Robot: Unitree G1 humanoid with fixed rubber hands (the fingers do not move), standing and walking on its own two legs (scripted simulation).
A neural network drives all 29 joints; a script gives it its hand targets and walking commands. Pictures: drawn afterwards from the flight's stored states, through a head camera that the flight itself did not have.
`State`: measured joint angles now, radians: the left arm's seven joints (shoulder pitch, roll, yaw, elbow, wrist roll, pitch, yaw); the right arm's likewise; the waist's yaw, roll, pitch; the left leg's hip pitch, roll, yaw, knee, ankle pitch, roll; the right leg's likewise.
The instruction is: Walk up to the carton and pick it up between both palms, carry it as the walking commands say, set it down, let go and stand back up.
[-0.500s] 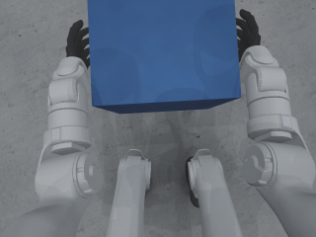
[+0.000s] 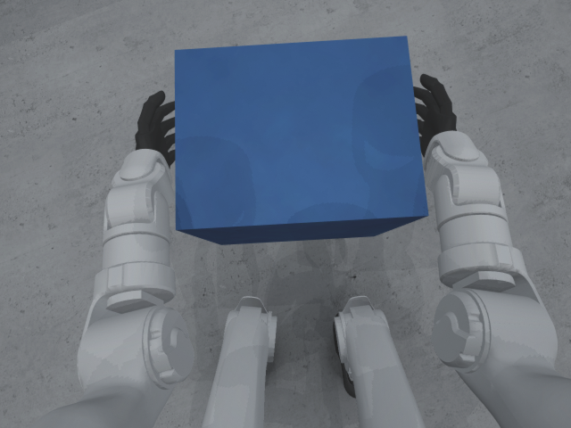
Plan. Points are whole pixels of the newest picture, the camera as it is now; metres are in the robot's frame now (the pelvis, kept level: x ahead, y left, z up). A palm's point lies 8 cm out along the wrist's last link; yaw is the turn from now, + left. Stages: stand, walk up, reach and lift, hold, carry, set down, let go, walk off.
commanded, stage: reach and lift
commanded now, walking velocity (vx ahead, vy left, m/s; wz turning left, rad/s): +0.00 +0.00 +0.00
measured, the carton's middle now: (294, 162) +0.48 +0.02 -0.13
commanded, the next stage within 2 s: none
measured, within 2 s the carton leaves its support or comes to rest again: neither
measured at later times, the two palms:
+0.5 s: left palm (126, 150) +0.45 +0.20 +0.01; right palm (469, 130) +0.47 -0.17 +0.01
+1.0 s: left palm (84, 153) +0.42 +0.20 +0.08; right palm (522, 121) +0.44 -0.17 +0.09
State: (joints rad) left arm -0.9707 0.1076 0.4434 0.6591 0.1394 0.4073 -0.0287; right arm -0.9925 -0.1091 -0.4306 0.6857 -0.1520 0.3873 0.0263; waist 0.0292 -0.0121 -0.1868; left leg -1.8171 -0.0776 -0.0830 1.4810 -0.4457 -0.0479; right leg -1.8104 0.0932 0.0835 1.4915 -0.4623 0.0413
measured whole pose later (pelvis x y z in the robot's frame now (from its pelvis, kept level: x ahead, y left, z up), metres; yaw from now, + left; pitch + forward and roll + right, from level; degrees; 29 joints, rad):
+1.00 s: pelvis +0.04 +0.00 +0.13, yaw +1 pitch +31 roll +0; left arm -0.59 -0.02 0.43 0.50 0.20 0.41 -0.07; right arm -0.62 0.00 -0.42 0.54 -0.20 0.39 0.09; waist 0.02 -0.01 -0.18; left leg -1.16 -0.07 -0.12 0.93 -0.32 -0.03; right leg -1.15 0.07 0.10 0.94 -0.33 0.02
